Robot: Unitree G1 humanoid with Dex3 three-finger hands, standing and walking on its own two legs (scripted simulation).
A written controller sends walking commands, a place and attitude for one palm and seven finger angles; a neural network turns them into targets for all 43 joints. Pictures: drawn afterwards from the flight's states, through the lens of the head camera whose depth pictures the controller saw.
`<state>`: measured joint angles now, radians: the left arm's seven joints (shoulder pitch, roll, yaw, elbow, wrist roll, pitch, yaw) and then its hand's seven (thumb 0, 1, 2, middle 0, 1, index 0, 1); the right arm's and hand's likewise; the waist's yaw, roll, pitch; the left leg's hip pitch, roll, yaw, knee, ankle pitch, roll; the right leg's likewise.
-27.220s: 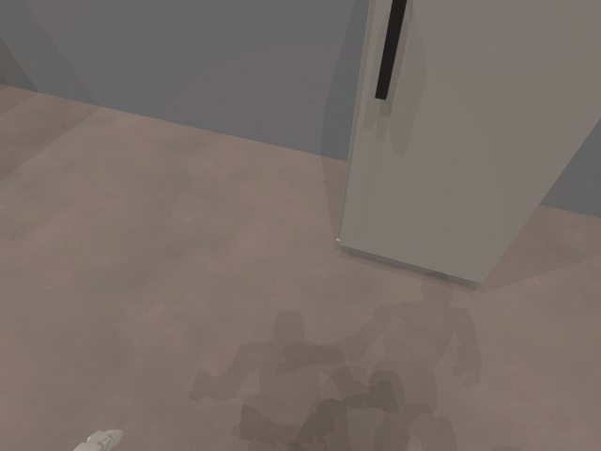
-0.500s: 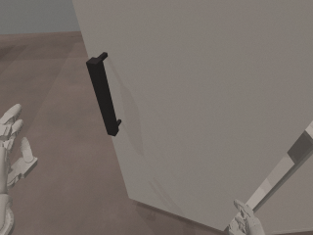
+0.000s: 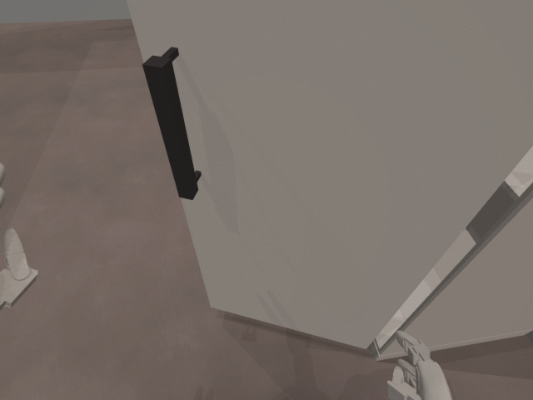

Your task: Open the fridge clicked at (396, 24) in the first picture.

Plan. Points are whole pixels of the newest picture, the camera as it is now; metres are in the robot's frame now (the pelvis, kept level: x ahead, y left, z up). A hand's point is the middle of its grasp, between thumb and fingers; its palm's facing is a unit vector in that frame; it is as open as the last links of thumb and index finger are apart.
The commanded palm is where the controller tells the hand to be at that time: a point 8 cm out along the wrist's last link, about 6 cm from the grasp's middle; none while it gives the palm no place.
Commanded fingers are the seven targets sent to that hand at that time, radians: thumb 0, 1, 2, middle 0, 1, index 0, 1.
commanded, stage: step back with the hand held close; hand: left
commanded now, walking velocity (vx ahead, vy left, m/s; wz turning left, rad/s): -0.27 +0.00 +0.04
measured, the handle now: (181, 131) +0.48 +0.19 +0.15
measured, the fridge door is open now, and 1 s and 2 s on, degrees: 66 66 66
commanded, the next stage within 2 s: stop stepping back and stand still in 0.68 s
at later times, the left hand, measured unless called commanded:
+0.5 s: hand out of the picture +0.14 +0.27 +0.18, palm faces +0.41 -0.79 -0.46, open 7.4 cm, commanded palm +0.06 +0.31 +0.19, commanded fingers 0.00 0.90 0.90 -0.20 -0.30 -0.20 -0.30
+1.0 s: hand out of the picture -0.01 +0.28 +0.18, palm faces +0.36 -0.80 -0.48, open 7.4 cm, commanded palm -0.05 +0.32 +0.19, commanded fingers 0.00 0.90 0.90 -0.20 -0.30 -0.20 -0.30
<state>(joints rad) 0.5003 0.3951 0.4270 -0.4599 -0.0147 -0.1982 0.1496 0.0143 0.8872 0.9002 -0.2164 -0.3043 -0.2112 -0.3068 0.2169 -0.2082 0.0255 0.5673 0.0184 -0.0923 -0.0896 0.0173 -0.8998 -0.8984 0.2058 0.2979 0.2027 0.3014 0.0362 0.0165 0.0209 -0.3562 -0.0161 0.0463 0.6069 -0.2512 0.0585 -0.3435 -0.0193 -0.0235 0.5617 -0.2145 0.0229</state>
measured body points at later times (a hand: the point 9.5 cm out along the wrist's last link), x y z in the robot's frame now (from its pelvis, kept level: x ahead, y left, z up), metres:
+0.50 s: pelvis -0.09 +0.01 +0.00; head -0.04 +0.03 +0.45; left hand +0.11 +0.31 +0.20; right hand +0.10 -0.21 -0.08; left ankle +0.03 +0.09 -0.73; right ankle -0.16 -0.13 -0.73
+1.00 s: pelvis -0.19 +0.02 +0.02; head -0.20 +0.06 +0.47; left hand -0.03 +0.32 +0.21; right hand -0.04 -0.20 -0.04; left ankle -0.11 +0.10 -0.73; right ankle -0.21 -0.09 -0.70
